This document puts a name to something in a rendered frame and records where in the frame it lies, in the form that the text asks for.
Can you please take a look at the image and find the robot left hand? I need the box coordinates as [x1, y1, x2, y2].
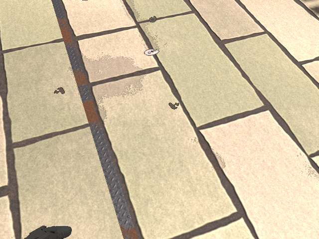
[24, 225, 72, 239]

